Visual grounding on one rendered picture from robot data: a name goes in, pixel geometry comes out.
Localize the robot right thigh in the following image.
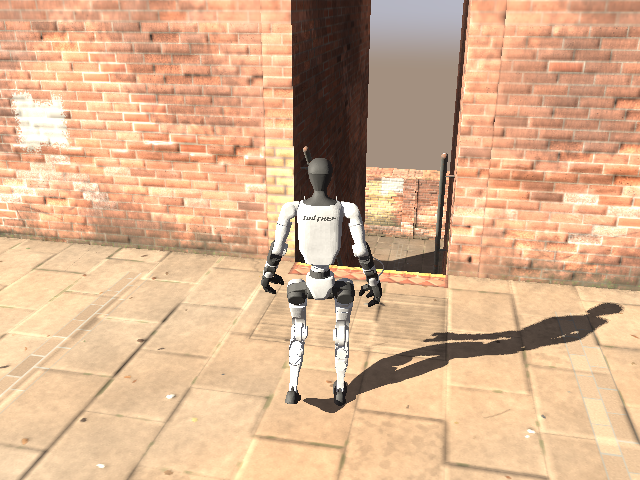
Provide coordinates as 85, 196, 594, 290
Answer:
333, 278, 355, 346

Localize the robot right forearm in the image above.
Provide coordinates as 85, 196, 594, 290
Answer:
358, 242, 380, 286

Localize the right robot hand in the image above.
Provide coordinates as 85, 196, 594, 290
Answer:
359, 281, 382, 307

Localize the robot right upper arm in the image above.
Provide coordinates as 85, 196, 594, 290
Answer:
341, 201, 368, 258

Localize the robot left upper arm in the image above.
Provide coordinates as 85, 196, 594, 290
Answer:
272, 201, 299, 256

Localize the robot thigh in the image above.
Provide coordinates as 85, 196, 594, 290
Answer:
287, 279, 308, 341
333, 278, 355, 346

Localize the robot left forearm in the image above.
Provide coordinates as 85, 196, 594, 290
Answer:
263, 240, 282, 278

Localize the robot left thigh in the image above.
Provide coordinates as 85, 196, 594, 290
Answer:
287, 279, 308, 341

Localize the left robot hand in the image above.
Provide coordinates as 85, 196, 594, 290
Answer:
261, 274, 284, 294

